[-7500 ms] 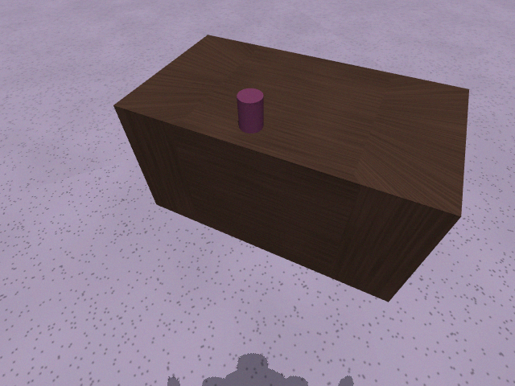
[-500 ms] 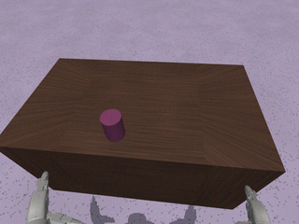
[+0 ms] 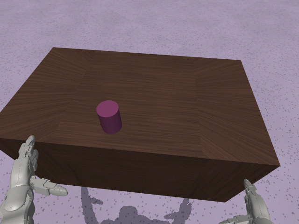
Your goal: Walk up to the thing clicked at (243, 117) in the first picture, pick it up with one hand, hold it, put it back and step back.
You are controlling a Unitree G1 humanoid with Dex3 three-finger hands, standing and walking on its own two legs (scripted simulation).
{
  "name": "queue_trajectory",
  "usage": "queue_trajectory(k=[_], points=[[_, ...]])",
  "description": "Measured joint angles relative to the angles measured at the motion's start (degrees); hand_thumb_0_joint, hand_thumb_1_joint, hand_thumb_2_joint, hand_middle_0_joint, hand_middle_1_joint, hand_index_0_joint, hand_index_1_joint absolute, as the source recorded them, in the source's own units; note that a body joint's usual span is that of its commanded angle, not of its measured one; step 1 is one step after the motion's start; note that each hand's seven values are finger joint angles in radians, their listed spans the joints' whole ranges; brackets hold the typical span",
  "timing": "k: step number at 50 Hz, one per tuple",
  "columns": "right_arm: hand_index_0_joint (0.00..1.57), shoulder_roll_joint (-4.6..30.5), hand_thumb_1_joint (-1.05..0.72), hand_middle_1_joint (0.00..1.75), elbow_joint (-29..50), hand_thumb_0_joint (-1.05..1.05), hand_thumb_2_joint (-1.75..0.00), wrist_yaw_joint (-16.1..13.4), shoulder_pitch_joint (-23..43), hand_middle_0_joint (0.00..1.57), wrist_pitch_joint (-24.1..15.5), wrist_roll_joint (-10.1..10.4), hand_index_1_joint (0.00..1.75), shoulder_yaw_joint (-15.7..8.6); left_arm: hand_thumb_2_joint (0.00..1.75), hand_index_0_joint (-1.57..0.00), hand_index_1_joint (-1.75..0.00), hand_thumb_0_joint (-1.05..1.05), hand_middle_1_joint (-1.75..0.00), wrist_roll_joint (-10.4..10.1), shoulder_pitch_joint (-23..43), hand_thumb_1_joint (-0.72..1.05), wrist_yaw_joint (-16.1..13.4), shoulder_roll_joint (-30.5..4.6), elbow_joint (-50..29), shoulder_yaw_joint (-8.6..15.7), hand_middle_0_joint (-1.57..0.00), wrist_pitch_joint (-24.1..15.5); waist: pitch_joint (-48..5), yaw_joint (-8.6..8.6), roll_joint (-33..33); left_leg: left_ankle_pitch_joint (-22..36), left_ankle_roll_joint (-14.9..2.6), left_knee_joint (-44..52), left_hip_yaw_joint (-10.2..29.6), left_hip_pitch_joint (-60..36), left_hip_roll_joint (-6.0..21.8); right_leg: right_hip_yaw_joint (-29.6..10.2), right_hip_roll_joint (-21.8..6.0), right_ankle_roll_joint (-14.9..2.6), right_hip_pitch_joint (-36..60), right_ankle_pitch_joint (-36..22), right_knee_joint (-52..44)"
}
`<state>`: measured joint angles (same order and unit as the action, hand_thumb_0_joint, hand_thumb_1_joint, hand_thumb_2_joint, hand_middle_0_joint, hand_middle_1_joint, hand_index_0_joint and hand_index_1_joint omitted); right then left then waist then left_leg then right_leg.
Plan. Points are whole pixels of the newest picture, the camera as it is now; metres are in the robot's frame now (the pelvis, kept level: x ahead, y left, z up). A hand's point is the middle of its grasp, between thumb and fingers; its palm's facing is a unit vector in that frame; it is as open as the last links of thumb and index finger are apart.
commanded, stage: go down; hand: left
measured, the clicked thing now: (110, 117) +0.50 +0.18 -0.11
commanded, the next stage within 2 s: none
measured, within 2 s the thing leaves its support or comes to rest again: neither
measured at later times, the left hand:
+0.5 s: hand (45, 138) +0.34 +0.33 +0.01, palm faces +0.18 -0.98 -0.05, open 17.6 cm
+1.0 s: hand (42, 122) +0.39 +0.35 +0.02, palm faces +0.13 -0.99 +0.01, open 17.6 cm
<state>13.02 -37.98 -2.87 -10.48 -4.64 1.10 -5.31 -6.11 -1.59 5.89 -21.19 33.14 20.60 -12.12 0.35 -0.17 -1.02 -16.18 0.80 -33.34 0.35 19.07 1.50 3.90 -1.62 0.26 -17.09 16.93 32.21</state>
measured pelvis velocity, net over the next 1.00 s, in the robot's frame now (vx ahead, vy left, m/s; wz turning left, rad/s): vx -0.01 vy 0.02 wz -0.04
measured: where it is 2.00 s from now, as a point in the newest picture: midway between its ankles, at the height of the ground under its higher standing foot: outside the picture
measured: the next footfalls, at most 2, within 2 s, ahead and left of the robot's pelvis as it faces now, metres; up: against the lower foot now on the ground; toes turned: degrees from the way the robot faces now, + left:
none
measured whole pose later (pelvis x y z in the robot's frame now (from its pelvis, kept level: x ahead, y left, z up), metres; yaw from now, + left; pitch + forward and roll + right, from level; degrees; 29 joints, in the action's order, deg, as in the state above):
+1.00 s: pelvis -0.01 +0.02 -0.05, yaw -2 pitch +15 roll -3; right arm 14.5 -20.8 -2.8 -18.0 -9.4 0.5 2.7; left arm -14.4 28.3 30.1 -39.4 59.4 34.7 -20.5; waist -5.7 -6.4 -1.9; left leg -25.3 -0.7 -56.4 0.0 46.0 3.0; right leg 2.7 -0.6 1.5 -42.9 23.4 51.6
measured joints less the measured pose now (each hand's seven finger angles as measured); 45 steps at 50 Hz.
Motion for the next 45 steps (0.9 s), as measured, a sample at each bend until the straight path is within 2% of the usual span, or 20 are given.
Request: queue_trajectory(k=[7, 14, 20, 30, 45], points=[[0.05, 0.59, 0.47, 0.05, 1.79, -0.01, -0.06, -0.03, -0.63, 0.06, -0.5, 0.43, 0.05, 1.35, 0.04, -0.08, -0.08, -0.01, -0.08, -3.48, 9.75, -0.6, 7.78, -4.99, 10.46, 3.41, -0.06, -4.37, -1.51, -1.75, -0.43, -1.81, -0.32, -4.48, -0.59, 5.22, 0.24, -0.74, 0.1, 0.25, -5.25, 1.23, 3.93], [0.05, 0.64, 0.48, 0.05, 5.77, -0.01, -0.06, -0.03, -2.52, 0.06, -0.97, 0.37, 0.05, 2.62, 0.04, -0.08, -0.07, -0.01, -0.08, -5.35, 15.24, -0.6, 12.82, -7.9, 16.8, 6.46, -0.06, -6.84, -2.7, -2.79, -0.67, -3.26, -0.76, -7.81, -1.22, 9.42, 0.45, -1.47, 0.2, 0.67, -9.43, 2.04, 6.6], [0.05, 0.8, 0.48, 0.05, 8.59, -0.01, -0.06, 0.07, -4.07, 0.06, -1.94, 0.03, 0.05, 3.5, 0.04, -0.08, -0.07, -0.01, -0.07, -5.94, 17.1, -0.6, 15.16, -8.82, 18.53, 7.96, -0.06, -7.54, -3.88, -3.05, -0.75, -4.49, -1.08, -10.55, -1.35, 12.73, 0.62, -1.7, 0.31, 1.01, -12.45, 2.71, 8.51], [0.05, 0.94, 0.49, 0.05, 11.1, -0.01, -0.06, 0.16, -5.69, 0.06, -2.74, -0.33, 0.05, 4.02, 0.05, -0.08, -0.06, -0.01, -0.06, -6.01, 18.62, -0.61, 16.51, -9.32, 18.19, 8.92, -0.07, -7.47, -5.45, -3.07, -0.65, -6.39, -1.52, -14.6, -1.19, 16.37, 0.77, -1.68, 0.38, 1.44, -15.62, 4.07, 11.59], [0.05, 1.45, 0.51, 0.05, 16.04, -0.01, -0.06, 0.21, -6.97, 0.06, -4.69, -0.45, 0.05, 6.51, 0.05, -0.07, -0.06, -0.01, -0.06, -8.02, 28.01, -0.61, 22.22, -16.15, 24.61, 12.65, -0.06, -8.62, -5.79, -5.45, -0.85, -8.43, -1.56, -21.46, -0.51, 24.67, 1.28, -1.3, 0.76, 1.37, -23.55, 5.9, 17.94]])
